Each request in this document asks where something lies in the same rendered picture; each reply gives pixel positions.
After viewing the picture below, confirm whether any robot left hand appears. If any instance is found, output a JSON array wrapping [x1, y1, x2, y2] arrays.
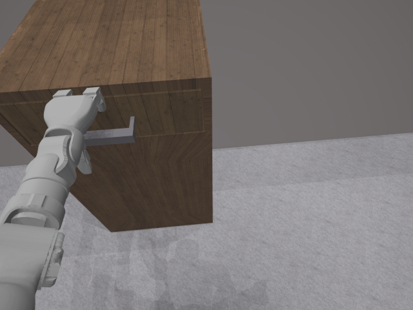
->
[[44, 87, 106, 174]]

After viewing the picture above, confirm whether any drawer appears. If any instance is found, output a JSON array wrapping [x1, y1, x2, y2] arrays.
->
[[0, 89, 203, 145]]

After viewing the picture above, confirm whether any robot left upper arm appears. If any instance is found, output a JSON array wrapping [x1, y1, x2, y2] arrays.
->
[[0, 223, 65, 310]]

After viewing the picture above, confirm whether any robot left forearm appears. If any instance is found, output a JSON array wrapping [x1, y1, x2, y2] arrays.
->
[[0, 125, 85, 230]]

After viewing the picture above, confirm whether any handle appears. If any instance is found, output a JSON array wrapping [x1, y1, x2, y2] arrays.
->
[[83, 116, 136, 147]]

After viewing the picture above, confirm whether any cabinet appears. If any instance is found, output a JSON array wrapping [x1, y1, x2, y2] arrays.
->
[[0, 0, 213, 233]]

